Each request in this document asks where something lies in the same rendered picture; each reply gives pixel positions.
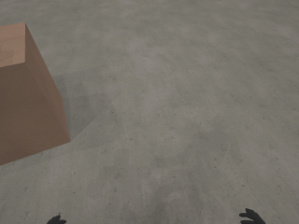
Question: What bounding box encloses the robot left hand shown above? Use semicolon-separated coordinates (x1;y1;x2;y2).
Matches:
47;215;66;224

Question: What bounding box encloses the pedestal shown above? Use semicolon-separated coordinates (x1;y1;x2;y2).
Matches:
0;22;71;166

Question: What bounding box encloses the robot right hand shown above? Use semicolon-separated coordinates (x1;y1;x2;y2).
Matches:
239;208;265;224

